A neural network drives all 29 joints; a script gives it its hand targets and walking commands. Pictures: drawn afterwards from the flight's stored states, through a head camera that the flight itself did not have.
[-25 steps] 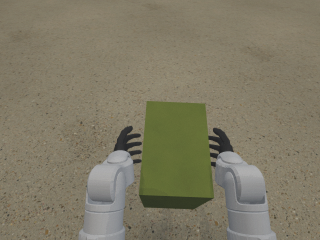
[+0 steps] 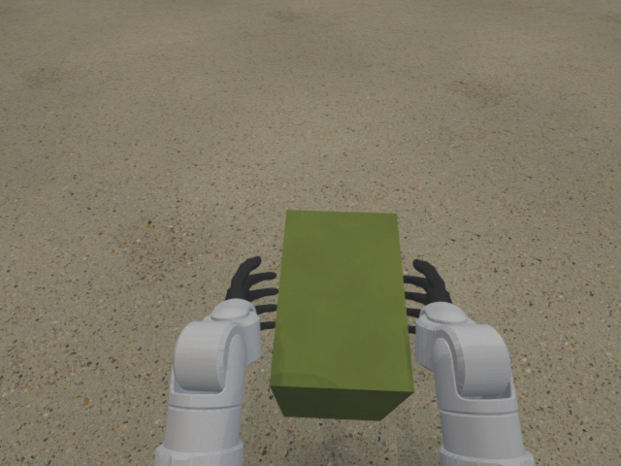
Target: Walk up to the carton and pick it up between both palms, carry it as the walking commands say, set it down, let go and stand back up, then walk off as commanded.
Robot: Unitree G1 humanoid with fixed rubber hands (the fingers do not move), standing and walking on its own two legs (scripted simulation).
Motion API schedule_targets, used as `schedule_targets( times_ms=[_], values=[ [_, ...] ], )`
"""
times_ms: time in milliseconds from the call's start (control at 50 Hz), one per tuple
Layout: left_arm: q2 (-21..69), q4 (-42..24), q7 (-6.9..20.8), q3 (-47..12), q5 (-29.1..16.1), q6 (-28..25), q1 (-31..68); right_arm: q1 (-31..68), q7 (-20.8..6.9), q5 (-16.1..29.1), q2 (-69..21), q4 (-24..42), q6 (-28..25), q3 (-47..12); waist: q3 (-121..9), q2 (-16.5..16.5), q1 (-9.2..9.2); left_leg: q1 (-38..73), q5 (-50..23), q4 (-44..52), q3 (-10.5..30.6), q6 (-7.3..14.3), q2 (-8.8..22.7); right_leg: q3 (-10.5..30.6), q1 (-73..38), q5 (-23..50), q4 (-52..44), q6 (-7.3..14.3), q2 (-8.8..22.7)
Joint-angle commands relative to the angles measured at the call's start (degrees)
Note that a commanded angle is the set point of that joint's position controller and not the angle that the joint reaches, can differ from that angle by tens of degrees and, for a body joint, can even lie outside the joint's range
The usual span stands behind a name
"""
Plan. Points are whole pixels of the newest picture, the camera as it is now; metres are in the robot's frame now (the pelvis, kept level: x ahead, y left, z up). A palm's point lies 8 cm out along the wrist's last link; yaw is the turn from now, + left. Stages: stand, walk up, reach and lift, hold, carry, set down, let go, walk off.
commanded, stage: carry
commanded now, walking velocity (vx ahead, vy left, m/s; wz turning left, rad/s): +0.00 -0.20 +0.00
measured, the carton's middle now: (336, 322) +0.33 +0.01 +0.02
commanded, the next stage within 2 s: none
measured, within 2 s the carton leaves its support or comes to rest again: neither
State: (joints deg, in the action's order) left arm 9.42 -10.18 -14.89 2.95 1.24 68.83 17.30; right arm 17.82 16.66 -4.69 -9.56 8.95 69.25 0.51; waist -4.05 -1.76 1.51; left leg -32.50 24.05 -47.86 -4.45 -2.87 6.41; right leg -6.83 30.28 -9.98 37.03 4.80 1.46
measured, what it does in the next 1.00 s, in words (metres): steps to the right: left foot, then right foot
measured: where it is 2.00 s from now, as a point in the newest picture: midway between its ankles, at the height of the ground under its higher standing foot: outside the picture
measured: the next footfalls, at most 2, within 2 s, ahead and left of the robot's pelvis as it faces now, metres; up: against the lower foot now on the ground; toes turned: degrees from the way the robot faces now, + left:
left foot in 0.14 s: -0.01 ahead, +0.07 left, +0.00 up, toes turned +10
right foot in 0.40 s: +0.00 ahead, -0.24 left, +0.00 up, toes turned -6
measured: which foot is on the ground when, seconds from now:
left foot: up 0.00-0.12, down 0.14-0.46, up 0.48-0.64, down 0.66-1.00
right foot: down 0.00-0.16, up 0.18-0.38, down 0.40-0.96, up 0.98-1.00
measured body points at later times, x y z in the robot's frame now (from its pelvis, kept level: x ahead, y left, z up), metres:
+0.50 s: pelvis -0.08 -0.13 +0.00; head -0.06 -0.15 +0.45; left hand +0.23 -0.02 +0.09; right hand +0.23 -0.25 +0.08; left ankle -0.06 +0.05 -0.71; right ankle -0.04 -0.24 -0.72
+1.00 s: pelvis -0.17 -0.26 +0.01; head -0.14 -0.26 +0.46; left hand +0.14 -0.14 +0.09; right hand +0.14 -0.38 +0.09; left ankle -0.15 -0.11 -0.72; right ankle -0.07 -0.27 -0.69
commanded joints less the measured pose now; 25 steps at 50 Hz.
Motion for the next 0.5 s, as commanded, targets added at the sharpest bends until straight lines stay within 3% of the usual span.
schedule_targets(
  times_ms=[0, 20, 40, 60, 80, 100, 120, 140, 160, 180, 200, 220, 240, 260, 280, 300, 320, 340, 360, 380, 400, 420, 440, 460, 480],
  values=[
    [62.4, -13.9, 10.7, -24.6, -17.6, -3.2, 26.1, 24.3, -10.3, 18.5, -65.1, 12.0, -4.0, -25.7, -20.7, -5.4, -1.50, 5.4, 1.1, -14.4, -2.4, 2.1, -4.4, 16.7, -7.5, -27.0, -26.2, -4.1, 12.9],
    [62.0, -13.6, 10.2, -25.2, -16.8, -3.6, 24.7, 24.8, -10.0, 18.7, -64.1, 13.7, -4.6, -26.0, -19.9, -4.1, -1.36, 6.0, 0.2, -10.0, -2.5, 1.8, -3.4, 10.9, -11.6, -18.8, -21.6, -3.0, 9.7],
    [61.6, -11.9, 9.8, -24.6, -16.1, -3.7, 21.8, 25.2, -9.6, 19.3, -63.1, 14.6, -4.8, -26.3, -22.3, -5.9, -1.15, 7.7, 2.2, -3.3, -3.5, 1.1, -4.2, 8.2, -15.6, -11.4, -17.5, -1.0, 8.5],
    [61.3, -10.3, 10.2, -24.3, -15.3, -2.9, 18.1, 25.3, -9.8, 19.4, -60.8, 16.0, -4.6, -26.4, -22.9, -4.7, -0.72, 12.1, 5.4, 0.4, -6.7, 2.2, -6.1, 9.0, -13.5, -13.8, -21.6, -1.4, 9.2],
    [62.0, -11.8, 10.0, -24.7, -15.6, -3.7, 21.9, 25.4, -9.8, 19.4, -61.9, 15.5, -4.6, -26.6, -23.1, -10.0, -0.78, 14.5, 4.0, 5.9, -5.2, 3.0, -5.3, 10.3, -13.7, -14.9, -23.5, -2.1, 10.6],
    [61.3, -13.4, 9.7, -24.4, -15.3, -3.8, 21.1, 24.4, -10.3, 20.3, -62.4, 14.8, -4.3, -26.8, -26.6, -3.7, -1.57, 22.1, -1.0, 17.9, -6.0, 3.6, -5.4, 7.8, -14.1, -15.2, -21.7, -5.1, 9.1],
    [59.8, -11.8, 9.1, -24.6, -13.7, -3.4, 18.7, 23.0, -10.6, 20.1, -60.7, 14.1, -3.5, -26.7, -25.8, 0.1, -1.78, 29.6, -3.7, 26.2, 0.1, 4.7, -0.9, 8.1, -9.2, -10.0, -15.9, -6.2, 8.1],
    [60.9, -12.0, 9.2, -25.0, -14.4, -2.8, 19.9, 26.4, -11.1, 21.3, -60.9, 16.5, -3.3, -27.6, -23.0, 6.2, -1.30, 32.6, -0.6, 31.0, 15.5, 6.4, 11.0, 7.9, -2.5, -6.5, -7.6, -5.8, 7.2],
    [59.0, -11.8, 9.6, -25.8, -15.6, -2.0, 19.3, 15.3, -11.2, 17.0, -59.1, 7.9, -3.3, -22.5, -18.6, 21.3, -3.03, 25.0, 11.1, 34.3, 31.5, 14.3, 24.3, 4.8, 6.2, -15.8, 6.9, -7.8, 1.6],
    [62.3, -16.0, 9.5, -28.4, -16.6, -3.3, 25.8, 20.7, -11.7, 18.9, -62.7, 12.4, -4.3, -24.6, -15.4, 15.9, -2.29, 22.2, 4.4, 35.6, 29.5, 14.1, 25.2, 11.3, 9.4, -11.0, 16.1, -7.4, 4.5],
    [62.1, -15.5, 9.3, -29.1, -16.9, -3.4, 24.5, 19.1, -11.7, 18.2, -61.7, 12.6, -4.4, -23.8, -13.7, 7.7, -2.33, 21.0, 2.6, 34.8, 23.1, 12.3, 21.4, 13.0, 8.7, -8.2, 19.6, -6.8, 2.8],
    [61.8, -17.7, 9.4, -29.2, -17.6, -4.3, 28.3, 23.1, -11.8, 19.6, -64.2, 14.1, -4.7, -25.6, -14.8, 4.7, -2.04, 21.9, -6.6, 31.5, 16.5, 10.7, 19.8, 11.6, 7.9, -6.6, 21.0, -6.9, 3.0],
    [61.7, -15.2, 9.6, -28.4, -17.2, -4.0, 24.1, 23.6, -11.1, 18.8, -62.7, 16.4, -5.3, -25.6, -16.2, 2.9, -1.82, 19.6, -12.9, 28.0, 10.5, 8.4, 17.3, 9.8, 5.0, -6.8, 17.7, -6.4, 4.5],
    [61.4, -12.7, 9.7, -28.5, -17.1, -3.7, 21.3, 21.1, -10.6, 17.7, -61.5, 16.3, -5.2, -24.9, -17.6, 6.3, -1.83, 21.4, -23.8, 24.6, 5.2, 7.1, 13.2, 5.6, 2.3, -8.0, 13.2, -6.3, 1.7],
    [62.3, -16.4, 9.6, -30.4, -18.1, -3.8, 23.4, 20.5, -10.9, 17.6, -61.4, 17.0, -5.5, -23.3, -20.8, 11.7, -2.29, 24.3, -32.7, 21.1, 3.1, 6.2, 11.8, 2.9, -0.4, -9.4, 11.2, -6.1, -0.2],
    [61.3, -14.5, 9.2, -30.0, -17.3, -3.1, 21.7, 19.0, -10.7, 17.6, -60.3, 16.2, -5.2, -23.0, -20.3, 16.4, -2.36, 26.3, -41.6, 19.3, 2.8, 6.3, 12.6, 2.8, 0.0, -10.9, 7.6, -5.6, -0.3],
    [61.3, -14.7, 9.3, -31.0, -17.9, -3.3, 22.5, 16.3, -10.8, 16.3, -58.8, 14.6, -4.9, -22.3, -19.9, 18.8, -2.63, 28.8, -45.7, 17.0, 0.6, 5.5, 10.8, 0.8, -0.8, -12.6, 2.8, -5.8, -0.9],
    [59.3, -15.4, 9.3, -30.0, -18.3, -3.5, 23.2, 15.5, -10.2, 15.9, -59.0, 13.7, -5.0, -21.9, -20.5, 13.8, -2.67, 26.7, -43.4, 18.2, 5.6, 6.0, 12.6, -0.1, -2.9, -12.1, -1.9, -5.6, -2.7],
    [60.3, -14.7, 9.4, -30.3, -18.7, -3.3, 21.7, 14.4, -10.1, 14.9, -58.5, 13.7, -4.9, -21.0, -22.3, 14.3, -2.50, 28.9, -47.0, 15.8, 3.8, 4.3, 12.0, -1.3, -5.6, -8.1, -8.7, -6.1, -2.1],
    [60.1, -10.8, 9.7, -28.5, -17.2, -2.6, 19.4, 16.4, -9.8, 14.4, -56.8, 14.3, -5.0, -21.0, -23.8, 14.8, -2.31, 27.1, -51.2, 10.9, 1.3, 2.1, 11.2, -0.2, -12.2, -0.2, -13.7, -6.6, 1.0],
    [60.7, -11.4, 10.0, -30.0, -18.3, -2.5, 20.1, 14.5, -9.9, 14.0, -57.2, 12.8, -4.3, -21.6, -24.7, 12.9, -2.21, 22.9, -45.3, 10.1, 1.4, -0.1, 10.3, 3.0, -16.8, 7.4, -11.9, -6.0, 4.4],
    [58.1, -10.0, 10.2, -27.9, -17.5, -2.8, 18.6, 14.5, -9.5, 13.9, -56.4, 13.0, -4.7, -21.8, -27.2, 1.3, -1.94, 14.1, -28.7, 8.7, -0.8, -2.4, 6.2, 7.6, -22.8, 24.3, -6.0, -4.1, 9.8],
    [59.3, -8.1, 9.8, -27.6, -15.9, -2.6, 19.9, 18.0, -9.8, 14.3, -57.7, 11.1, -4.1, -22.4, -25.3, -8.1, -1.21, 6.7, -8.1, 2.9, -3.5, -2.6, 2.5, 11.9, -24.5, 38.4, -7.4, -1.8, 13.5],
    [59.6, -7.8, 9.4, -25.7, -15.1, -3.4, 17.2, 21.1, -9.6, 16.9, -59.9, 12.3, -4.2, -25.1, -25.8, -15.3, -1.29, 3.1, 5.5, -1.7, -2.7, -2.0, -0.5, 15.3, -27.2, 45.5, -9.2, 0.8, 15.8],
    [61.5, -7.6, 9.5, -24.6, -14.0, -4.3, 15.8, 27.1, -10.4, 20.1, -61.4, 16.7, -4.9, -28.3, -23.7, -12.4, -1.08, 2.0, 8.5, -1.5, -1.9, -1.3, -0.8, 15.1, -26.4, 45.0, -8.8, 2.8, 15.5]
  ],
)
